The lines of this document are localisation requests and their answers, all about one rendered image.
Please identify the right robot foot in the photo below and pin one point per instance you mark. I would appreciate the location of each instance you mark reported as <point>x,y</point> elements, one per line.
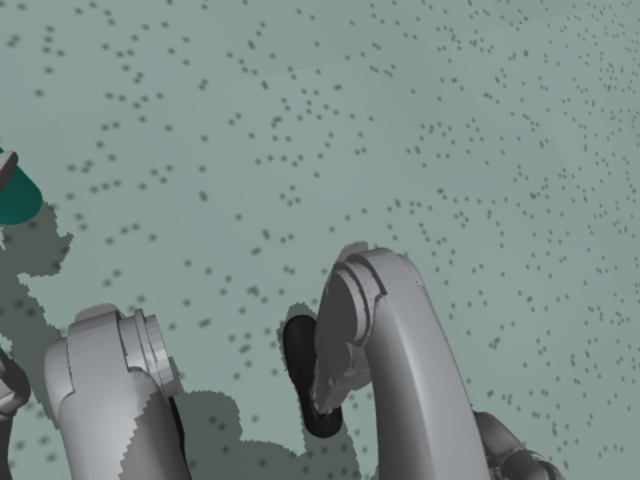
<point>300,356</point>

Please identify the right robot hand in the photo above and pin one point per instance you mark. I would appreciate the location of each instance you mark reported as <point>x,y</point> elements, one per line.
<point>498,441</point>

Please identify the bottle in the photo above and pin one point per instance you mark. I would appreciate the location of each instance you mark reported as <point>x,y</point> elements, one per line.
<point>20,200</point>

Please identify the left robot foot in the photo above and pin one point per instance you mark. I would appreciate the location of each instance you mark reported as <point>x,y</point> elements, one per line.
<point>179,428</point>

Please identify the left robot hand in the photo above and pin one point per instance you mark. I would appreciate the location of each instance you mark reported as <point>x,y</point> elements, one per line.
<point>8,163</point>

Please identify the left robot arm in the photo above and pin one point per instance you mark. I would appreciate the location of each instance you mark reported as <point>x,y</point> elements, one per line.
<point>15,392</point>

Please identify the right robot arm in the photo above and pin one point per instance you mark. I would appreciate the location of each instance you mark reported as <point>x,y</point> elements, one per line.
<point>529,465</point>

